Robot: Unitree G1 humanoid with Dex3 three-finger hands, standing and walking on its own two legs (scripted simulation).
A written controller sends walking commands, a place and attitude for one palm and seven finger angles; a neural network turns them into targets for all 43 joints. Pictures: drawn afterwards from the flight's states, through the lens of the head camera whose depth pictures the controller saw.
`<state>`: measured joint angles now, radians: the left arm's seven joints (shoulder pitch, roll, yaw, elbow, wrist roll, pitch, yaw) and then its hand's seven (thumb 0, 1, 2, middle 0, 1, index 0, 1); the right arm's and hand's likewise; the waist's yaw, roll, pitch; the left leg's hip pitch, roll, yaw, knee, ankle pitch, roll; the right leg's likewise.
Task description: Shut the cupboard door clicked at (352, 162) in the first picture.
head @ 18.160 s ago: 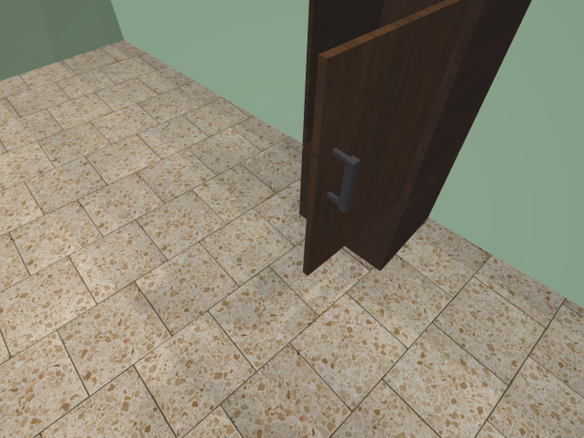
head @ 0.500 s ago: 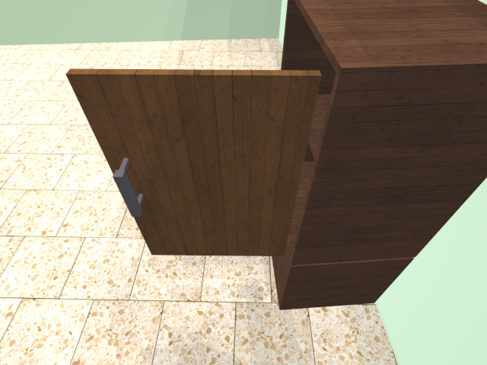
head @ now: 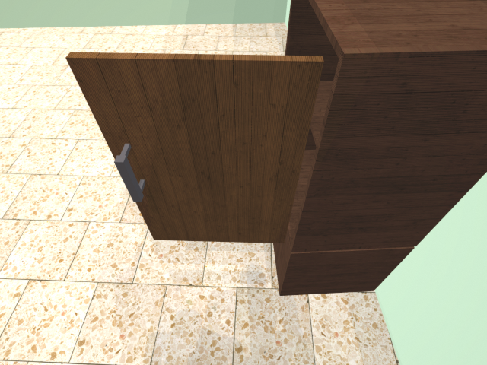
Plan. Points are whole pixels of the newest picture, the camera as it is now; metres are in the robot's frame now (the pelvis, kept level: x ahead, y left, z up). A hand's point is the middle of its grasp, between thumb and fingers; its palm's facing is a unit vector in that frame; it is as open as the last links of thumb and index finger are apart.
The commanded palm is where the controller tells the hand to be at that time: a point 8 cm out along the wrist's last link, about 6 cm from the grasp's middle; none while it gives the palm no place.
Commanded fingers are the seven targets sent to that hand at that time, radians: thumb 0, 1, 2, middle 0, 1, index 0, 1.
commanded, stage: look again from close up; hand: left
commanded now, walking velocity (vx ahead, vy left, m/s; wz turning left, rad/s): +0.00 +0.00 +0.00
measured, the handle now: (132, 173) +0.47 +0.28 +0.00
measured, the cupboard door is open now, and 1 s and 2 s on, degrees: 85 85 85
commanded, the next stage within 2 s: shuffle to correct the standing spot in 0.38 s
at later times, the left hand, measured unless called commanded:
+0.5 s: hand out of the picture -0.02 +0.23 -0.18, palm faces +0.03 -0.98 -0.18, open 7.4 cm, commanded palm none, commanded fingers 0.00 0.90 0.90 -0.20 -0.30 -0.20 -0.30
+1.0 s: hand out of the picture +0.03 +0.23 -0.18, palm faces +0.02 -0.99 -0.17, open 7.3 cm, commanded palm none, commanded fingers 0.00 0.90 0.90 -0.20 -0.30 -0.20 -0.30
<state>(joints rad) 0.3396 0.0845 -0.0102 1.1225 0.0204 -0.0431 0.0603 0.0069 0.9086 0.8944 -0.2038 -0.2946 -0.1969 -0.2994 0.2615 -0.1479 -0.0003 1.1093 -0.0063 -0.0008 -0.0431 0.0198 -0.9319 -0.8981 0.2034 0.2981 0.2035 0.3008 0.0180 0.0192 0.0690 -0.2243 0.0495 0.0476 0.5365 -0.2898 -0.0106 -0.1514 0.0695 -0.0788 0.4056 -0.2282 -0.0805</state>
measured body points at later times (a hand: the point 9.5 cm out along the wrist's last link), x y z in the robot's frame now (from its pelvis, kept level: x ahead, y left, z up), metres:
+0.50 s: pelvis -0.02 +0.06 +0.00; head -0.01 +0.07 +0.45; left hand -0.02 +0.28 -0.17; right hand -0.04 -0.16 -0.16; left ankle +0.01 +0.12 -0.74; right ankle -0.01 -0.06 -0.74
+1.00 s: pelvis +0.04 +0.07 +0.00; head +0.07 +0.09 +0.45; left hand +0.03 +0.29 -0.17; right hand +0.06 -0.16 -0.15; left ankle +0.01 +0.12 -0.74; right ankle +0.00 -0.06 -0.73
